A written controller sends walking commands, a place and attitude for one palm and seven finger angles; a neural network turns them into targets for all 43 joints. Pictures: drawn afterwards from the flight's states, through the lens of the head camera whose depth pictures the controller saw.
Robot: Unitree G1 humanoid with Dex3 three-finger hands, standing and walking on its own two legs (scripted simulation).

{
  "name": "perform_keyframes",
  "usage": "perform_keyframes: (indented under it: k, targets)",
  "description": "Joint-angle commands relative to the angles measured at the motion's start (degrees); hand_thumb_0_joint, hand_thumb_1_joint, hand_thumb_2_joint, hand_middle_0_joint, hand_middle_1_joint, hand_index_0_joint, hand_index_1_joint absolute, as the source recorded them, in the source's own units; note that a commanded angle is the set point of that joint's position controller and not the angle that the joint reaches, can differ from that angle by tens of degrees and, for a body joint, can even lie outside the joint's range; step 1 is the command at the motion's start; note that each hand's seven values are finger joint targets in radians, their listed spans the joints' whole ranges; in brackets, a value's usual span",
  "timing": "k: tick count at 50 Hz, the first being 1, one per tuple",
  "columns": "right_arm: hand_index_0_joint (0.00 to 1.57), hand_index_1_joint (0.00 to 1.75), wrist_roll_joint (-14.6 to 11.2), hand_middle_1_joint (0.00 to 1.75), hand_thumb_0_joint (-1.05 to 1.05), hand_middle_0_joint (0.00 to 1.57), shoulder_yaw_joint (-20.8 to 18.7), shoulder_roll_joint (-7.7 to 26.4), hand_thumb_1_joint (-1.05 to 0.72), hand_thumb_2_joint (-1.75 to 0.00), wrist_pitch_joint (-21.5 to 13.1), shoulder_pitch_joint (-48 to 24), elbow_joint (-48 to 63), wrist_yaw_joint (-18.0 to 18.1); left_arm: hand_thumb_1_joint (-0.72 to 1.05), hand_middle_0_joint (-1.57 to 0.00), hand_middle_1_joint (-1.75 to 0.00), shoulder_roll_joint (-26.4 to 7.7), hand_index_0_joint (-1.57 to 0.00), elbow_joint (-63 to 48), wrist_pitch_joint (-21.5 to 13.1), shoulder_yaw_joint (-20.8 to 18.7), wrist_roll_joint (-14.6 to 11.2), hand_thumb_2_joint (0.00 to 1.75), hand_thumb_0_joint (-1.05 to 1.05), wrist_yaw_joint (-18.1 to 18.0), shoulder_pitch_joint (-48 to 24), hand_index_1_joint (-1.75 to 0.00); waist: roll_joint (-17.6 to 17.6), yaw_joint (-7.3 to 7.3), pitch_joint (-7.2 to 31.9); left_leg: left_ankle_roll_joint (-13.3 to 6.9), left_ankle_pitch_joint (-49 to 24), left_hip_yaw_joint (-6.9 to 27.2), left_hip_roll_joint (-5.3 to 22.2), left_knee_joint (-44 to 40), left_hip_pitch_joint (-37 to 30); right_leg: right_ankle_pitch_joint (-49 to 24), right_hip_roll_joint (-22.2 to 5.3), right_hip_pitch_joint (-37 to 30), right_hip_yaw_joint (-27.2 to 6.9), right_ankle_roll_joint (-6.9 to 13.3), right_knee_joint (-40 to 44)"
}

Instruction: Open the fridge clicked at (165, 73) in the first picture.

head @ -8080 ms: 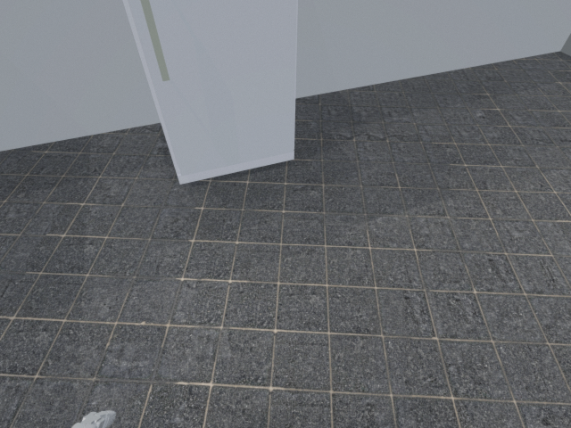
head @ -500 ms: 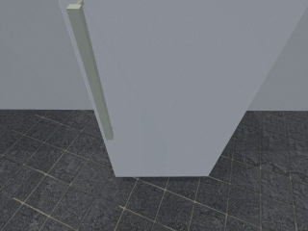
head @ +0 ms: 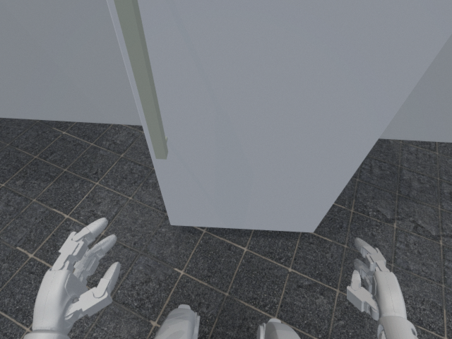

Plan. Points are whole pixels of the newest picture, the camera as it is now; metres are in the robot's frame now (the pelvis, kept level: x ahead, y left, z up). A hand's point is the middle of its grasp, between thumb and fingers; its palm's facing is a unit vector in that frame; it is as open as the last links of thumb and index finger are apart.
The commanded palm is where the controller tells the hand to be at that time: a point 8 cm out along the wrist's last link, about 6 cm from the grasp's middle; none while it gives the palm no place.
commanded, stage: raise the hand to about handle height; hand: left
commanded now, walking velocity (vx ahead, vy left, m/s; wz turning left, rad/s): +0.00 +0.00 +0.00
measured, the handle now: (144, 61) +0.55 +0.22 +0.18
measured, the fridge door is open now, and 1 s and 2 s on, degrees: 0 0 0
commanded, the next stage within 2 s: move the hooked fingers beside the handle in 1.68 s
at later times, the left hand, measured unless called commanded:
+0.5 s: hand (74, 244) +0.23 +0.26 +0.06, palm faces +0.08 -1.00 -0.05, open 11.6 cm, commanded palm +0.21 +0.31 +0.07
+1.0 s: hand (51, 213) +0.27 +0.29 +0.10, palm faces +0.08 -0.99 -0.06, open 13.8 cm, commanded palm +0.24 +0.34 +0.10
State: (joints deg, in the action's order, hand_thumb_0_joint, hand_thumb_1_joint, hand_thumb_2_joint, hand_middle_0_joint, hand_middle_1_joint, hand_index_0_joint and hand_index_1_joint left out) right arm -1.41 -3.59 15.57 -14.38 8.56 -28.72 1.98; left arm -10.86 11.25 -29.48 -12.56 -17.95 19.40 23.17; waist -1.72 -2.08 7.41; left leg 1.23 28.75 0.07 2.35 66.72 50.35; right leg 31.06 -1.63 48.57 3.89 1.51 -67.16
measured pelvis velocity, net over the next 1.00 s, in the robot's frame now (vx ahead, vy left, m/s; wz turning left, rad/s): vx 0.02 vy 0.03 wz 0.01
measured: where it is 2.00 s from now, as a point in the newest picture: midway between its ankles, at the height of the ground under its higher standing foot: outside the picture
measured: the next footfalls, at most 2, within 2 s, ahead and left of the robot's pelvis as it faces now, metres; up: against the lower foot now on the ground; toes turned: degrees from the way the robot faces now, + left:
none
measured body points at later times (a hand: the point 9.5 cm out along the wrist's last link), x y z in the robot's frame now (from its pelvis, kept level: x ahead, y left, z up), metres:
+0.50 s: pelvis +0.01 +0.03 +0.01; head +0.08 +0.04 +0.46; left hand +0.22 +0.31 +0.07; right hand +0.17 -0.22 -0.07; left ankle +0.04 +0.13 -0.65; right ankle +0.02 -0.10 -0.65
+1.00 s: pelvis +0.02 +0.03 +0.03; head +0.07 +0.05 +0.48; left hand +0.25 +0.35 +0.10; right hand +0.20 -0.20 -0.04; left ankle +0.04 +0.13 -0.65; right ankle +0.02 -0.10 -0.65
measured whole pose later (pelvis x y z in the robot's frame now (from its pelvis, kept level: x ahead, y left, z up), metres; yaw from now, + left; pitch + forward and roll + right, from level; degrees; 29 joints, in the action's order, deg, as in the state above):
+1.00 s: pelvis +0.02 +0.03 +0.03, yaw +1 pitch +12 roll -3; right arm -1.8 2.8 14.1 -12.3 14.9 -30.8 4.1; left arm -20.5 10.4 -16.7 -21.5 -20.2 23.0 9.5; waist 1.3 -1.1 6.4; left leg -0.9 26.3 1.1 1.9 58.2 43.7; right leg 26.2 -1.5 39.3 5.1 -0.7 -54.0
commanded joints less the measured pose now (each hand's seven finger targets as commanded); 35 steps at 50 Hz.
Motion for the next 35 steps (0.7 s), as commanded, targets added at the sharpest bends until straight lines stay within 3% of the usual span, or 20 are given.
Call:
perform_keyframes:
  k: [1,3,6,8,11,13,16,19,22,32,35]
  targets:
    - [0.20,0.30,0.6,0.30,0.00,0.20,-0.7,5.2,-0.90,-0.90,-2.6,1.3,6.8,2.0,0.39,-0.24,-0.63,-11.3,-0.24,-30.1,-6.6,-3.7,-0.1,0.68,0.00,-3.1,-11.9,-0.63,6.8,3.54,12.5,-3.2,-8.8,0.5,-1.8,-6.1,-6.3,-5.2,1.9,-4.9,-6.1,-0.4,13.7]
    - [0.20,0.30,0.5,0.30,0.00,0.20,-0.5,5.2,-0.90,-0.90,-2.7,2.1,4.6,2.6,0.34,-0.24,-0.66,-10.0,-0.24,-26.7,-5.5,-2.1,0.6,0.66,0.00,-2.2,-10.1,-0.66,6.5,4.90,10.9,-3.1,-10.1,1.1,-1.6,-5.5,-6.3,-8.7,2.2,-3.4,-4.7,-0.4,13.1]
    - [0.20,0.30,0.0,0.30,0.00,0.20,-0.1,5.7,-0.90,-0.90,-2.7,2.0,3.4,3.0,0.27,-0.25,-0.70,-10.7,-0.25,-19.3,-0.4,-2.9,-0.2,0.63,0.00,1.0,-8.1,-0.70,6.5,4.50,9.3,-2.9,-9.4,1.7,-1.7,-6.3,-5.1,-8.2,2.7,-3.4,-3.7,-0.4,13.6]
    - [0.20,0.30,-0.5,0.30,0.00,0.20,-0.1,5.8,-0.90,-0.90,-2.4,1.8,3.9,3.1,0.22,-0.25,-0.74,-11.9,-0.25,-18.6,3.5,-5.1,-1.1,0.61,0.00,2.3,-6.6,-0.74,5.7,3.02,12.8,-2.8,-10.4,1.5,-2.0,-7.7,-5.8,-9.0,2.2,-6.8,-3.6,-0.7,14.5]
    - [0.20,0.30,-0.6,0.30,0.00,0.20,-0.2,5.1,-0.90,-0.90,-1.7,0.6,4.7,3.1,0.15,-0.25,-0.78,-14.3,-0.25,-16.2,8.0,-10.6,-2.8,0.58,0.00,2.0,-3.1,-0.78,3.9,0.07,14.9,-2.5,-13.7,1.8,-2.1,-9.9,-6.8,-12.2,2.3,-11.8,-2.7,-0.6,14.9]
    - [0.20,0.30,-0.4,0.30,0.00,0.20,-0.1,4.4,-0.90,-0.90,-1.6,0.5,5.2,2.8,0.11,-0.26,-0.81,-13.6,-0.26,-19.1,8.0,-11.1,-3.4,0.56,0.00,0.8,-2.7,-0.81,3.6,-0.24,16.4,-2.4,-15.6,1.7,-2.2,-11.0,-8.6,-14.7,2.1,-12.8,-1.9,-1.0,14.8]
    - [0.20,0.30,0.0,0.30,0.00,0.20,-0.1,4.4,-0.90,-0.90,-1.5,0.7,4.6,2.4,0.04,-0.26,-0.86,-13.2,-0.26,-17.5,6.4,-11.3,-3.2,0.53,0.00,-1.0,-2.5,-0.86,1.9,-0.02,13.4,-2.3,-15.8,2.1,-2.0,-11.7,-8.1,-14.5,2.6,-11.4,-0.6,-0.7,14.4]
    - [0.20,0.30,0.0,0.30,0.00,0.20,0.0,5.2,-0.90,-0.90,-1.8,1.8,4.6,2.0,-0.03,-0.27,-0.90,-11.9,-0.27,-17.8,4.1,-9.0,-2.5,0.50,0.00,-1.0,-4.1,-0.90,3.5,1.34,11.6,-2.1,-13.5,2.2,-2.0,-12.6,-8.8,-11.8,2.5,-8.6,0.0,-0.8,14.6]
    - [0.20,0.30,-0.2,0.30,0.00,0.20,0.0,6.1,-0.90,-0.90,-1.9,3.0,4.7,2.1,-0.10,-0.27,-0.94,-13.8,-0.27,-18.0,3.5,-9.4,-2.2,0.47,0.00,0.1,-6.2,-0.94,4.4,1.75,11.6,-2.2,-13.0,2.1,-1.9,-13.2,-10.0,-11.1,2.6,-7.9,0.0,-0.5,14.9]
    - [0.20,0.30,-0.5,0.30,0.00,0.20,0.7,6.9,-0.90,-0.90,-1.7,4.3,5.3,2.4,-0.34,-0.29,-1.10,-16.2,-0.29,-20.4,4.9,-10.5,-2.3,0.37,0.00,-0.1,-10.5,-1.10,9.1,1.54,12.2,-1.5,-15.4,3.3,-1.8,-17.1,-16.0,-12.8,3.0,-9.2,1.5,0.1,15.9]
    - [0.20,0.30,-0.6,0.30,0.00,0.20,0.8,7.0,-0.90,-0.90,-1.3,4.6,5.4,2.5,-0.41,-0.29,-1.14,-16.2,-0.29,-17.7,6.6,-10.7,-2.1,0.34,0.00,0.0,-10.9,-1.14,8.0,1.91,10.6,-1.4,-14.5,3.2,-1.7,-17.7,-15.9,-12.7,3.1,-9.3,1.6,-0.2,16.9]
